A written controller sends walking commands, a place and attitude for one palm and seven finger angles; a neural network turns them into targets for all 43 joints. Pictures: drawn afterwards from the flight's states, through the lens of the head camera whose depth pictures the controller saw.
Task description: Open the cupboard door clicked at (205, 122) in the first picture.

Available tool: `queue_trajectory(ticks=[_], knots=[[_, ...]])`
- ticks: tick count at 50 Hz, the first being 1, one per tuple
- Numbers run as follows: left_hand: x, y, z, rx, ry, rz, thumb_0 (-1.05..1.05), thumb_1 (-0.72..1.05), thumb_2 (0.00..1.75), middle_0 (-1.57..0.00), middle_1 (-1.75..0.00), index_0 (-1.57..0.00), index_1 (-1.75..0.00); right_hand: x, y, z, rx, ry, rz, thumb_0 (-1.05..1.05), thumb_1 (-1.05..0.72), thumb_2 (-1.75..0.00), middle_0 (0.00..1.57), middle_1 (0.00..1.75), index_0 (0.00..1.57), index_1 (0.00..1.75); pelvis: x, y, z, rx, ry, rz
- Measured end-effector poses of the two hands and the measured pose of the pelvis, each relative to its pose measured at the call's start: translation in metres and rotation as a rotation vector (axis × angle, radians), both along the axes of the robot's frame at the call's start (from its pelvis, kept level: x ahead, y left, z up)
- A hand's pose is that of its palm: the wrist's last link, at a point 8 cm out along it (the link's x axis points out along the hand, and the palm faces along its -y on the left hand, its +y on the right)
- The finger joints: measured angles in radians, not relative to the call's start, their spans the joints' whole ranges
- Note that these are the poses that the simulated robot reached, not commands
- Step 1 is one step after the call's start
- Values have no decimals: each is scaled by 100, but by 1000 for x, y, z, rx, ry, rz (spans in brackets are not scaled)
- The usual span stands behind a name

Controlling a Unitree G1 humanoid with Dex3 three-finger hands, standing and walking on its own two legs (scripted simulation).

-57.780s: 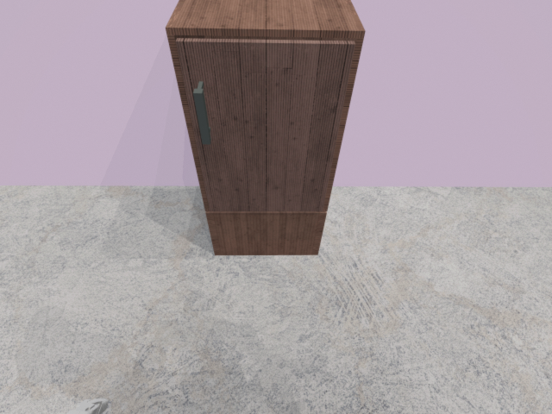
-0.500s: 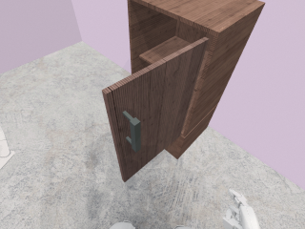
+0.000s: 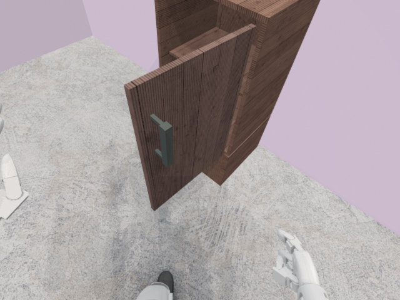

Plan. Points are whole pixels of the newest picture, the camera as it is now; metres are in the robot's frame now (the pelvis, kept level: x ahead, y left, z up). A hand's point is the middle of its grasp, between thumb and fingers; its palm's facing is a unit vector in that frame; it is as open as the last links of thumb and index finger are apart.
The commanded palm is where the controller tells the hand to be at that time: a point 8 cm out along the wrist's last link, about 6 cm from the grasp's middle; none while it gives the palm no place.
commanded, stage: stop stepping back and stand still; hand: left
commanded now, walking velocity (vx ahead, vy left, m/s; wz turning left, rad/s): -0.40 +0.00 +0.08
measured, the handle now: (161, 141) +0.46 +0.15 -0.01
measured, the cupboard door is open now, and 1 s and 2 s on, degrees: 86 86 86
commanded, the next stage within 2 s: let the arm hang, fingers relaxed in 0.80 s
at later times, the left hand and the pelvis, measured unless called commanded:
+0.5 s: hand out of the picture +0.14 +0.27 +0.16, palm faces +0.49 -0.77 -0.40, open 7.4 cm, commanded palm +0.08 +0.30 +0.19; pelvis -0.06 +0.00 +0.01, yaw +1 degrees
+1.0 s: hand (30, 289) +0.12 +0.28 +0.04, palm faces +0.26 -0.85 -0.46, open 7.4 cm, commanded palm none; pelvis -0.09 +0.00 +0.01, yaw +3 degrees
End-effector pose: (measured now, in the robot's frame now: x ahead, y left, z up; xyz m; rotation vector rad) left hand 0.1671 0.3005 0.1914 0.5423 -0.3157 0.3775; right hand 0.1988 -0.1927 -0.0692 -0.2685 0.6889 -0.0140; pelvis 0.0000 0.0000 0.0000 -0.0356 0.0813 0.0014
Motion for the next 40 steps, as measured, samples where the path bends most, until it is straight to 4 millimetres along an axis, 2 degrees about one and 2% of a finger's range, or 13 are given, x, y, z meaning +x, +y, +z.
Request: queue_trajectory(ticks=[4,6,9,14,18,21,25,29,33,36,40], knots=[[-3,-18,8,36,6,-100,1,88,90,-21,-31,-21,-30,-30,-21,2,-15,24,-82,1,-90,-90,21,30,21,30,-10,-4,3,2,-33,-6],[-6,-19,11,62,12,-120,1,88,90,-21,-31,-21,-30,-45,-33,6,-35,20,-130,1,-90,-90,21,30,21,30,-11,-4,2,6,-38,-7],[-15,-14,7,72,50,-103,1,88,90,-21,-31,-21,-30,-68,-50,11,-58,11,-174,1,-90,-90,21,30,20,30,-22,-8,3,27,-51,-9],[-46,-12,0,56,130,-33,1,88,90,-21,-31,-21,-30,-102,-74,12,-86,22,-190,1,-90,-90,20,30,20,30,-42,-14,6,16,-62,21],[-71,-9,-3,16,115,27,1,88,90,-21,-31,-21,-30,-124,-84,8,-118,86,-197,1,-90,-90,20,30,20,30,-43,-12,9,27,-61,0],[-75,-2,-9,-28,55,74,1,88,90,-21,-31,-21,-30,-130,-83,1,-140,97,-188,1,-90,-90,20,30,20,30,-44,-6,4,11,-67,27],[-72,7,-14,-67,39,100,1,88,90,-21,-31,-21,-30,-128,-65,1,-104,73,-175,1,-90,-90,20,30,20,30,-56,-4,6,32,-90,24],[-75,-2,-7,-36,48,49,1,89,90,-21,-31,-21,-30,-121,-42,8,-29,-12,-142,1,-90,-90,20,30,20,30,-69,-6,8,32,-96,16],[-89,-12,3,3,58,8,1,89,90,-21,-31,-21,-30,-117,-25,12,24,-51,-103,1,-90,-90,20,30,20,30,-77,-8,10,17,-91,22],[-100,-11,3,9,70,18,1,88,90,-21,-31,-21,-30,-117,-21,10,30,-43,-87,1,-90,-90,21,30,20,30,-80,-8,10,4,-89,21],[-107,2,-5,-29,82,71,1,88,90,-21,-31,-21,-30,-120,-25,4,0,-4,-89,1,-90,-90,21,30,21,30,-80,-3,9,-2,-100,25]])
